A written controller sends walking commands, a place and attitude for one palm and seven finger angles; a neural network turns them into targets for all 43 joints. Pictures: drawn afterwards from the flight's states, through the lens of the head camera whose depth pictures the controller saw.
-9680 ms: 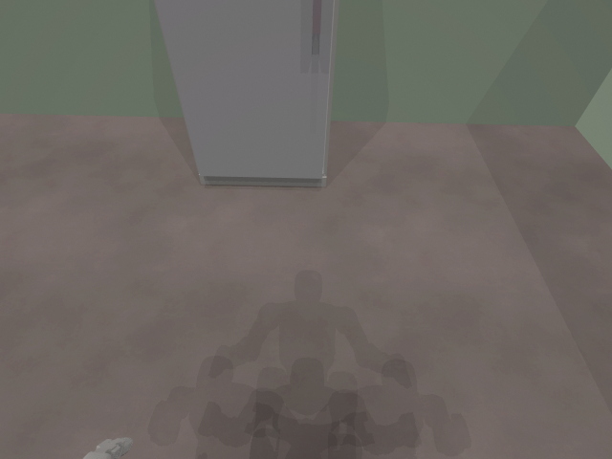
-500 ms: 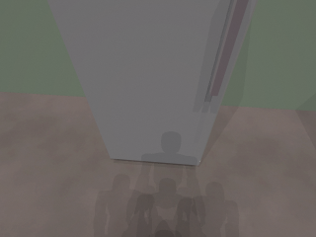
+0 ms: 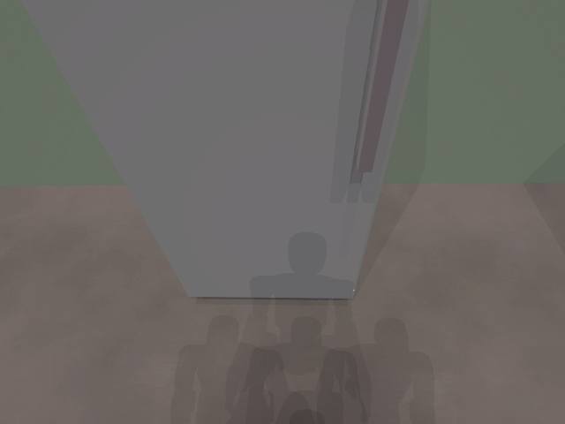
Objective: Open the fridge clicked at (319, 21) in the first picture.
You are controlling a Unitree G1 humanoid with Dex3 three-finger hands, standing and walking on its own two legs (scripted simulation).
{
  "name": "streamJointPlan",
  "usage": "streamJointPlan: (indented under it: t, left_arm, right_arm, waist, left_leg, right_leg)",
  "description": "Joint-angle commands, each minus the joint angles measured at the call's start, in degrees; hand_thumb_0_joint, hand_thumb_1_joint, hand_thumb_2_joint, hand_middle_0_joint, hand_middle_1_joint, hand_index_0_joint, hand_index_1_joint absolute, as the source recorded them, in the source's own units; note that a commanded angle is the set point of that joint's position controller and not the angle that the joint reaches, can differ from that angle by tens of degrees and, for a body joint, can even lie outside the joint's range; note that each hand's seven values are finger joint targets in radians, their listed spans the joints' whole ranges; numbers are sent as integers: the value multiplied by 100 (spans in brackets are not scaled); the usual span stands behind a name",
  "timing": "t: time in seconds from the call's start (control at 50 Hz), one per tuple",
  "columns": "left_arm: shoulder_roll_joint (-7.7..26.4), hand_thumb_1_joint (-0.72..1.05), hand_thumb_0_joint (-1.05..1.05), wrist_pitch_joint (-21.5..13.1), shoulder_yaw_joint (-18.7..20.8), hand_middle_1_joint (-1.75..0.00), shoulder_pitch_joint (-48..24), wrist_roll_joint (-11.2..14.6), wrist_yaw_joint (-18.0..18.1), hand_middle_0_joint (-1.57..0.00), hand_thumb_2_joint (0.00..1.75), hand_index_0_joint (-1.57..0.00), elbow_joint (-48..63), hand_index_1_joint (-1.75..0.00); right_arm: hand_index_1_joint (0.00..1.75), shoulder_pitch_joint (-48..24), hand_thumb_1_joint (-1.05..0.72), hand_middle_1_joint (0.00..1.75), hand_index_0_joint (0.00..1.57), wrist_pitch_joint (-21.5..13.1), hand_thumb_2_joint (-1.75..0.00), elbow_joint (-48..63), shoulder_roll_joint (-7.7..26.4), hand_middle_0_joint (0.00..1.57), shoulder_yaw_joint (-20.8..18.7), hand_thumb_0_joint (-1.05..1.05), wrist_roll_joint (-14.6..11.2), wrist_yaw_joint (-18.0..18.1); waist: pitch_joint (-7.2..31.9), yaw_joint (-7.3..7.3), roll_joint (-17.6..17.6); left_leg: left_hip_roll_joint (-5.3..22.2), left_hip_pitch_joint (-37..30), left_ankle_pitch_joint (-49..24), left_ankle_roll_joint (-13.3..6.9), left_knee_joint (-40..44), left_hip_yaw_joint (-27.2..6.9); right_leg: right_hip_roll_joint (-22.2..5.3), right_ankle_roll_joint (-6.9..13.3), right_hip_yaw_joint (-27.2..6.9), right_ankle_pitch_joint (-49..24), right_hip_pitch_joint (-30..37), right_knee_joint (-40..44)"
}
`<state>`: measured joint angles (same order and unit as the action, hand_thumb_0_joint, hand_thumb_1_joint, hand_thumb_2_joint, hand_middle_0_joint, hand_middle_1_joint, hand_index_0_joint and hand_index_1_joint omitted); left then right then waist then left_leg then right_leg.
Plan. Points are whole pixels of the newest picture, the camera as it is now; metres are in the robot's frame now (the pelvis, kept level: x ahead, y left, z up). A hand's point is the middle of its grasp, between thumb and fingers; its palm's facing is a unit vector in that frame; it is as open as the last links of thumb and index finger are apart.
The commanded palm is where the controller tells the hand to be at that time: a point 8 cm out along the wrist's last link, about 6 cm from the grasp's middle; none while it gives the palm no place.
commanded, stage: shuffle to correct the standing spot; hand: right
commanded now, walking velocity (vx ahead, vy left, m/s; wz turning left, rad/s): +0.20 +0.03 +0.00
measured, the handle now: (380, 60) +0.59 -0.13 +0.22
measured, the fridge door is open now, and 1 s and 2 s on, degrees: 0 0 0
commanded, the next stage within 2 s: come to a stop and stand still in 0.24 s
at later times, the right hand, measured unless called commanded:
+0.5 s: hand (387, 353) +0.28 -0.16 -0.17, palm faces +0.00 +0.98 -0.21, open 7.3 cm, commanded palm none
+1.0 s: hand out of the picture +0.16 -0.25 -0.15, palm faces +0.08 +0.94 -0.32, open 7.4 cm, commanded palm none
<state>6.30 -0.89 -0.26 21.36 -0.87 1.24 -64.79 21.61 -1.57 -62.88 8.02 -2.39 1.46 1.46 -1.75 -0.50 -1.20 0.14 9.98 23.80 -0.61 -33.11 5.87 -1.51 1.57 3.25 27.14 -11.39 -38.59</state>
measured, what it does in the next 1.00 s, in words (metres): walks ahead: left foot, then right foot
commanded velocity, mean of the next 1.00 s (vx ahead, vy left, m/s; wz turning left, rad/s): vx -0.04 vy -0.01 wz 0.00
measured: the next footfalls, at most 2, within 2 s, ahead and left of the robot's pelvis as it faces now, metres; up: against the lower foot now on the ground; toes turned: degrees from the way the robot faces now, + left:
left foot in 0.42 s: +0.29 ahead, +0.08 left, +0.00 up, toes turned +5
right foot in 0.90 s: +0.15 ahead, -0.13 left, +0.00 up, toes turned -3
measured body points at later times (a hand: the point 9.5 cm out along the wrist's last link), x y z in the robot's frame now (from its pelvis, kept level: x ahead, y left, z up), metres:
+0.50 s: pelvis +0.16 +0.02 -0.01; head +0.21 +0.01 +0.44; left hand +0.04 +0.22 -0.15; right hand +0.27 -0.21 -0.15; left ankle +0.25 +0.07 -0.72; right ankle -0.02 -0.09 -0.65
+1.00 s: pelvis +0.12 -0.04 +0.00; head +0.09 +0.00 +0.45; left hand +0.23 +0.20 -0.14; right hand +0.16 -0.29 -0.13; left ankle +0.23 +0.07 -0.71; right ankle +0.12 -0.12 -0.72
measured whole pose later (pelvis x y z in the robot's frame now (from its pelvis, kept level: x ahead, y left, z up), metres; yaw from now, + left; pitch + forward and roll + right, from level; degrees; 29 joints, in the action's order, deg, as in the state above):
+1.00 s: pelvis +0.12 -0.04 +0.00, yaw +1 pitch -4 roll -2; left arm 11.6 2.7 3.1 12.7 -1.4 0.5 -49.1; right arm 17.9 4.5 -54.2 10.7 -2.8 1.5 2.7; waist 1.3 -1.1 1.9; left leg 2.0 25.4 17.1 -1.0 -42.0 1.0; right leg 3.2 3.6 7.0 18.9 -10.4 -33.1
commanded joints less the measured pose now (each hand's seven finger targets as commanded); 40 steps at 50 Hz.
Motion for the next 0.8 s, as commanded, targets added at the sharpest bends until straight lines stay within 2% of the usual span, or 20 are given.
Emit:
streamJointPlan:
  t: [0.0,0.02,0.04,0.06,0.1,0.16,0.22,0.26,0.32,0.36,0.38,0.4,0.42,0.44,0.46,0.5,0.54,0.64,0.76,0.78]
  left_arm:
    - [486,90,0,-268,136,-30,1277,-34,28,-20,90,-20,-60,-30]
    - [953,90,0,-286,230,-30,2239,-88,120,-20,90,-20,-366,-30]
    - [875,90,0,-207,130,-30,2465,-93,223,-20,90,-20,-518,-30]
    - [680,90,0,-211,38,-30,2228,-86,249,-20,90,-20,-460,-30]
    - [534,90,0,-304,42,-30,1710,-93,236,-20,90,-20,-140,-30]
    - [495,90,0,-377,-2,-30,1523,-80,274,-20,90,-20,-106,-30]
    - [508,90,0,-396,-9,-30,1479,-76,283,-20,90,-20,-61,-30]
    - [576,90,0,-372,-3,-30,1413,-66,281,-20,90,-20,-73,-30]
    - [954,90,0,-308,148,-30,1134,17,266,-20,90,-20,-18,-30]
    - [1050,90,0,-244,218,-30,886,69,244,-20,90,-20,48,-30]
    - [858,90,0,-229,203,-30,885,116,193,-20,90,-20,73,-30]
    - [416,90,0,-223,142,-30,1293,180,146,-20,90,-20,133,-30]
    - [478,90,0,-179,196,-30,1325,194,182,-20,90,-20,153,-30]
    - [548,90,0,-123,262,-30,1036,210,191,-20,90,-20,244,-30]
    - [600,90,0,-23,319,-30,885,197,165,-20,90,-20,300,-30]
    - [177,90,0,201,245,-30,755,93,139,-20,90,-20,184,-30]
    - [214,90,0,317,267,-30,591,52,83,-20,90,-20,270,-30]
    - [404,90,0,385,355,-30,58,-5,14,-20,90,-20,623,-30]
    - [553,90,0,323,376,-30,-459,-3,-45,-20,90,-20,993,-30]
    - [1262,90,0,243,625,-30,-71,20,-29,-20,90,-20,1343,-30]
  right_arm:
    - [30,15,-90,30,20,-55,-90,248,493,20,-99,0,-23,8]
    - [30,-428,-90,30,20,-72,-90,505,204,20,-1,0,-53,-27]
    - [30,-759,-90,30,20,-76,-90,581,361,20,-22,0,-28,19]
    - [30,-753,-90,30,20,-86,-90,512,445,20,-84,0,-24,23]
    - [30,-897,-90,30,20,-82,-90,551,319,20,-89,0,-7,-88]
    - [30,-975,-90,30,20,15,-90,641,88,20,-50,0,1,-184]
    - [30,-1376,-90,30,20,41,-90,882,68,20,1,0,-30,-243]
    - [30,-1609,-90,30,20,21,-90,984,83,20,43,0,-73,-252]
    - [30,-841,-90,30,20,-13,-90,758,382,20,-8,0,-76,-183]
    - [30,126,-90,30,20,-53,-90,434,606,20,-101,0,-44,-103]
    - [30,636,-90,30,20,-113,-90,290,929,20,-168,0,-28,-36]
    - [30,833,-90,30,20,-167,-90,318,1317,20,-257,0,-16,68]
    - [30,654,-90,30,20,-173,-90,381,1310,20,-226,0,-77,95]
    - [30,-65,-90,30,20,-149,-90,558,1420,20,-206,0,-78,126]
    - [30,-605,-90,30,20,-134,-90,792,1444,20,-219,0,-51,103]
    - [30,-1008,-90,30,20,-8,-90,835,798,20,-91,0,-50,204]
    - [30,-993,-90,30,20,5,-90,891,884,20,-127,0,-22,190]
    - [30,-963,-90,30,20,101,-90,1044,1066,20,-237,0,5,126]
    - [30,-908,-90,30,20,226,-90,1243,1184,20,-296,0,80,73]
    - [30,-835,-90,30,20,200,-90,1465,1493,20,-270,0,53,274]
  waist:
    - [-281,575,902]
    - [-286,874,2270]
    - [-585,877,1821]
    - [-726,699,1394]
    - [-961,498,433]
    - [-873,299,821]
    - [-770,261,939]
    - [-656,233,948]
    - [-93,-149,862]
    - [227,-588,795]
    - [492,-817,215]
    - [1184,-680,-898]
    - [1582,-467,-752]
    - [628,-192,-277]
    - [392,-35,-426]
    - [66,174,-41]
    - [164,224,17]
    - [547,95,-467]
    - [521,-53,-812]
    - [2162,308,722]
  left_leg:
    - [503,1016,-1664,-565,-945,-404]
    - [-157,2684,500,-160,-2549,250]
    - [-101,3440,1045,-179,-3450,-327]
    - [137,3548,718,-228,-3877,-558]
    - [271,3686,323,-242,-4138,-375]
    - [145,3777,-308,-164,-4143,-131]
    - [71,3600,-748,-133,-3043,246]
    - [-54,2593,-1010,-221,-1688,441]
    - [-368,944,-1505,-383,-633,474]
    - [-269,-482,-2290,-489,199,280]
    - [379,-1542,-3496,-697,402,-364]
    - [2156,-2408,-6622,-1453,336,-2552]
    - [2559,-1669,-7384,-1820,746,-2638]
    - [2473,-649,-6617,-1783,1009,-2089]
    - [2333,324,-5526,-1735,1228,-2146]
    - [2013,1102,-4816,-1471,1407,-1499]
    - [1860,1274,-4467,-1237,1455,-1190]
    - [1715,897,-3868,-1180,1381,-1200]
    - [1646,790,-1437,-1110,1781,-1604]
    - [1798,-731,-3527,-743,1538,-2450]
  right_leg:
    - [-515,358,-629,-1572,954,1708]
    - [-1827,839,-2387,-4167,1967,2096]
    - [-2139,995,-2537,-6486,2321,1906]
    - [-2058,966,-1943,-7253,2108,1669]
    - [-1784,989,-1435,-6418,1716,1787]
    - [-1254,621,-725,-5828,1664,2089]
    - [-972,482,-338,-6006,1688,2243]
    - [-836,413,-68,-6565,1330,2161]
    - [-1043,365,-88,-7399,1231,1405]
    - [-950,219,-127,-6674,808,194]
    - [-673,86,-134,-4954,-48,-975]
    - [333,-129,-4,268,-1184,-2958]
    - [302,-19,-593,991,-626,-3647]
    - [95,63,-790,856,-657,-3392]
    - [-10,26,-742,609,-494,-3431]
    - [-135,-107,-589,402,-535,-3195]
    - [-46,-214,-465,277,-666,-2914]
    - [29,-381,-323,-172,-1076,-2417]
    - [82,-314,-215,-54,-834,-1234]
    - [456,-540,228,512,-455,-889]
